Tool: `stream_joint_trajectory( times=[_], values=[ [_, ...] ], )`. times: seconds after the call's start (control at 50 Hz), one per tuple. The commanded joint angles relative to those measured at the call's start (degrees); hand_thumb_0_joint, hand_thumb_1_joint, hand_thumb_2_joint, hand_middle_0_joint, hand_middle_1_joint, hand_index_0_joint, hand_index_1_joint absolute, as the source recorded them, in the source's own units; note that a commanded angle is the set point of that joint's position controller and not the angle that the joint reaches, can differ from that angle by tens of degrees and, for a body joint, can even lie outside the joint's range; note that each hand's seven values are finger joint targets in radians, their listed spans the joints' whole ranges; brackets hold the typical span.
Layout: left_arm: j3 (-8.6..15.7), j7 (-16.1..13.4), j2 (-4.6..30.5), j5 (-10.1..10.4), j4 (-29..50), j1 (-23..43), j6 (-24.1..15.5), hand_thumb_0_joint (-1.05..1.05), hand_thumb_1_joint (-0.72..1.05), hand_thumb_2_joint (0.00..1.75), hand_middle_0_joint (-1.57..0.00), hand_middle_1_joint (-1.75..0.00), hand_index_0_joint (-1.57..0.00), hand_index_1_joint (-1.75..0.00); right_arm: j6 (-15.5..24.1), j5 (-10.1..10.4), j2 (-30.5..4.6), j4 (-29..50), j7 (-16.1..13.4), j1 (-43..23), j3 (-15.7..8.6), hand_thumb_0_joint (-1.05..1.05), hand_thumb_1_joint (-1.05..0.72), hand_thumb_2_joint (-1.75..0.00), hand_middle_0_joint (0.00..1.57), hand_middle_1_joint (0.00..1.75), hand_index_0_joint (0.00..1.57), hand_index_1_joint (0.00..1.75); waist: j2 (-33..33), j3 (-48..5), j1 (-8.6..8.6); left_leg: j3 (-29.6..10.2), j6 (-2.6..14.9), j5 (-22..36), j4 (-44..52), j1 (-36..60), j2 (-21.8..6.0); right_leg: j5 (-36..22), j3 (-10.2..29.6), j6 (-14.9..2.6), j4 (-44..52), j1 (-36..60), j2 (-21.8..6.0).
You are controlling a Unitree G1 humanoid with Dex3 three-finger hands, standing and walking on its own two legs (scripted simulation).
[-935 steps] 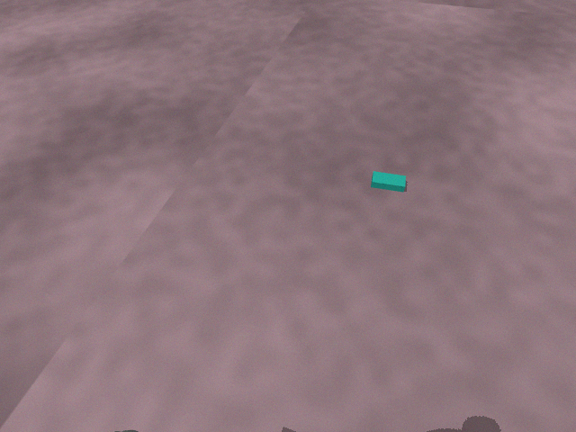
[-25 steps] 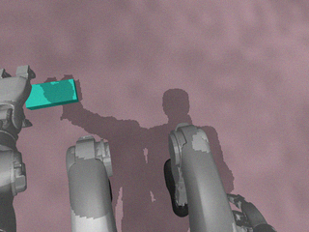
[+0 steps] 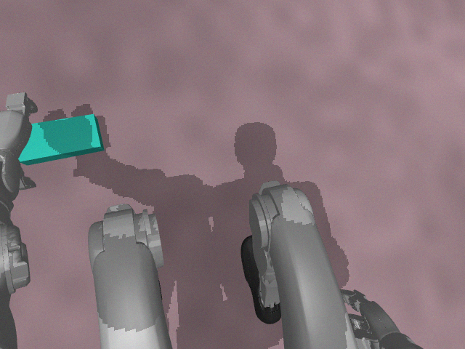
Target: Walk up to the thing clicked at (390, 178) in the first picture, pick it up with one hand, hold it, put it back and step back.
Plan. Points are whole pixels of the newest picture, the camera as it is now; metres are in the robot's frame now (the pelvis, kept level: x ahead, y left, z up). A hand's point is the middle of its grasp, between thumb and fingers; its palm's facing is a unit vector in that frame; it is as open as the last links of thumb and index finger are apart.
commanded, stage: rise first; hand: left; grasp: from above
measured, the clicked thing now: (60, 139) +0.49 +0.31 -0.30
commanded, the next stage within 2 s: approach in 1.32 s
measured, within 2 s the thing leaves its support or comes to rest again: neither
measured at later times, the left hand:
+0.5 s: hand (16, 150) +0.44 +0.34 -0.19, palm faces -0.44 -0.11 -0.89, open 14.2 cm
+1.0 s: hand (8, 145) +0.44 +0.35 -0.19, palm faces -0.45 -0.10 -0.89, open 14.2 cm
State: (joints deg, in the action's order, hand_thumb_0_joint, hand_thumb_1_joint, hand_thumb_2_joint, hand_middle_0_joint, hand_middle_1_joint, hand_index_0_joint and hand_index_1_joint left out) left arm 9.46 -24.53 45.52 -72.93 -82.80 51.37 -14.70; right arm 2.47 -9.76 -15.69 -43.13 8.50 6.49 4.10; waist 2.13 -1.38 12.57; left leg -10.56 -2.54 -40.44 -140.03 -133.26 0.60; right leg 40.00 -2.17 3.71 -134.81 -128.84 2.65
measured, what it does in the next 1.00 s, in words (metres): stands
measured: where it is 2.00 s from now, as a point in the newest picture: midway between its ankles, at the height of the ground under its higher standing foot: (208, 308)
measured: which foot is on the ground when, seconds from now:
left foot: down 0.00-1.00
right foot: down 0.00-1.00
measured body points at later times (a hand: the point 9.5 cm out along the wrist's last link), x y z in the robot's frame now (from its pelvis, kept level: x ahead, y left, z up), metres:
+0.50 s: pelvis +0.00 +0.01 -0.01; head +0.24 +0.10 +0.36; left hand +0.45 +0.34 -0.14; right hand +0.05 -0.27 -0.10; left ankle +0.07 +0.13 -0.29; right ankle +0.10 -0.13 -0.29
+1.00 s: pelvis +0.00 +0.01 -0.01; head +0.24 +0.10 +0.36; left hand +0.46 +0.35 -0.13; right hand +0.05 -0.26 -0.10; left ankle +0.07 +0.13 -0.29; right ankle +0.10 -0.13 -0.29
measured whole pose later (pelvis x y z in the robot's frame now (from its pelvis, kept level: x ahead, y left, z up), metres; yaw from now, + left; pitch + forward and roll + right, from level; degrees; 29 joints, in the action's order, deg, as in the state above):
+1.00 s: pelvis +0.00 +0.01 -0.01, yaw -2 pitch +32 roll -11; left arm 8.1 -22.6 51.2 -73.8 -86.0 55.0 -15.4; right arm 2.9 -10.8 -16.4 -41.6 9.4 7.6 7.8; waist 2.3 0.1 14.8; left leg -11.4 -1.2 -39.7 -141.8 -134.8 1.0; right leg 39.5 -3.2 3.3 -134.9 -128.6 2.5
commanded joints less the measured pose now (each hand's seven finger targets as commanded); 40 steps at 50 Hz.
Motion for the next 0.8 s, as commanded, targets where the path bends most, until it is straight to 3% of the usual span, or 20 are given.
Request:
stream_joint_trajectory(
  times=[0.0,0.06,0.1,0.18,0.22,0.28,0.4,0.42,0.48,0.52,0.64,0.74,0.78],
  values=[
    [2.01,-2.31,16.78,0.99,7.04,16.65,-0.19,0.0,-0.57,1.04,-0.08,-0.98,-0.06,-0.99,0.04,0.07,-14.44,0.38,-0.64,11.63,-4.5,0.0,-0.9,-0.9,0.2,0.3,0.2,0.3,-17.78,-38.88,0.26,7.94,4.0,11.19,13.57,28.43,-0.03,-13.43,-7.16,-5.16,12.96,18.92,0.76],
    [1.09,-2.34,16.58,0.67,5.93,17.61,-0.34,0.0,-0.58,1.05,-0.07,-0.99,-0.06,-1.0,0.14,-0.08,-14.54,0.32,-0.56,11.41,-4.08,0.0,-0.9,-0.9,0.2,0.3,0.2,0.3,-17.54,-37.67,0.87,7.69,4.06,10.28,13.59,27.49,0.01,-12.67,-7.4,-5.21,12.96,18.22,0.98],
    [1.73,-2.63,16.67,0.89,5.12,15.89,-0.23,0.0,-0.57,1.03,-0.08,-0.98,-0.07,-0.99,0.14,-0.18,-14.66,0.53,-0.62,11.3,-3.83,0.0,-0.9,-0.9,0.2,0.3,0.2,0.3,-18.27,-37.32,0.01,7.68,3.76,10.71,14.18,28.44,0.13,-12.54,-7.63,-5.32,12.53,17.95,0.84],
    [0.2,-2.41,16.27,0.12,4.42,18.24,-0.16,0.0,-0.57,1.04,-0.08,-0.99,-0.06,-1.0,0.14,-0.34,-15.03,0.42,-0.55,11.17,-3.62,0.0,-0.9,-0.9,0.2,0.3,0.2,0.3,-19.16,-37.18,1.53,7.19,3.55,11.22,13.9,29.48,0.01,-13.21,-8.04,-5.4,12.02,16.62,0.96],
    [0.86,-2.53,17.43,0.24,3.32,17.48,0.03,0.0,-0.57,1.04,-0.08,-0.99,-0.06,-1.0,0.15,-0.05,-15.26,0.54,-0.6,10.69,-3.54,0.0,-0.9,-0.9,0.2,0.3,0.2,0.3,-20.06,-36.49,0.7,7.17,3.41,11.24,14.12,29.69,0.0,-12.88,-8.04,-5.54,11.46,15.68,0.81],
    [-0.1,-2.54,16.93,-0.1,2.8,18.06,-0.12,0.0,-0.57,1.04,-0.07,-1.0,-0.06,-1.01,0.31,-0.45,-15.25,0.6,-0.57,11.05,-3.1,0.0,-0.9,-0.9,0.2,0.3,0.2,0.3,-19.07,-35.63,1.67,7.17,3.74,10.61,13.33,28.41,0.0,-13.05,-7.97,-5.33,12.11,16.48,0.99],
    [1.25,-2.7,19.33,0.04,4.04,19.37,-0.52,0.0,-0.57,1.04,-0.07,-1.0,-0.06,-1.01,0.61,-0.92,-15.7,0.9,-0.48,11.11,-2.42,0.0,-0.9,-0.9,0.2,0.3,0.2,0.3,-20.75,-36.61,1.83,6.91,3.6,10.07,13.56,28.65,0.01,-12.35,-8.36,-5.25,11.79,16.81,0.97],
    [1.39,-2.76,19.9,-0.01,3.67,18.98,-0.61,0.0,-0.58,1.04,-0.07,-1.0,-0.06,-1.01,0.6,-0.69,-15.9,0.92,-0.5,10.77,-2.4,0.0,-0.9,-0.9,0.2,0.3,0.2,0.3,-21.05,-36.28,1.17,6.71,3.38,9.79,14.15,29.12,0.0,-11.83,-8.59,-5.47,11.32,15.77,0.93],
    [0.65,-2.64,19.81,-0.69,3.64,19.52,-0.41,0.0,-0.58,1.04,-0.07,-1.01,-0.06,-1.02,0.74,-0.76,-16.05,0.88,-0.49,10.84,-2.33,0.0,-0.9,-0.9,0.2,0.3,0.2,0.3,-22.77,-36.94,1.88,6.5,3.2,11.03,13.5,30.56,-0.16,-13.03,-8.65,-5.5,10.82,15.35,1.05],
    [1.67,-2.89,20.85,-0.91,3.9,19.07,-0.29,0.0,-0.58,1.04,-0.07,-1.0,-0.06,-1.02,0.63,-0.92,-16.02,0.91,-0.41,11.43,-2.17,0.0,-0.9,-0.9,0.2,0.3,0.2,0.3,-22.02,-37.09,1.86,6.67,3.4,11.68,13.07,29.78,-0.08,-13.84,-8.58,-5.33,10.87,16.54,0.96],
    [0.49,-2.36,20.52,-0.58,1.9,20.2,0.11,0.0,-0.58,1.04,-0.07,-1.0,-0.06,-1.02,0.87,-0.98,-16.51,1.07,-0.23,11.49,-1.63,0.0,-0.9,-0.9,0.2,0.3,0.2,0.3,-22.28,-34.4,3.12,6.05,3.28,10.9,13.43,29.06,-0.11,-13.2,-9.04,-5.42,10.35,14.55,0.86],
    [0.87,-1.25,21.65,0.08,3.27,19.57,-0.07,0.0,-0.58,1.04,-0.07,-1.01,-0.05,-1.02,0.88,-0.92,-16.53,1.48,-0.11,11.08,-1.57,0.0,-0.9,-0.9,0.2,0.3,0.2,0.3,-22.64,-35.53,1.94,6.01,3.26,9.88,14.03,29.12,-0.08,-12.18,-8.96,-5.49,10.91,15.32,1.01],
    [0.15,-0.7,20.62,-0.09,3.03,19.45,-0.13,0.0,-0.58,1.04,-0.07,-1.0,-0.06,-1.02,0.87,-1.07,-16.61,1.78,0.0,11.74,-1.59,0.0,-0.9,-0.9,0.2,0.3,0.2,0.3,-22.13,-35.12,2.8,6.02,3.3,10.2,13.58,29.33,-0.11,-12.59,-8.93,-5.34,10.99,15.47,0.9]
  ],
)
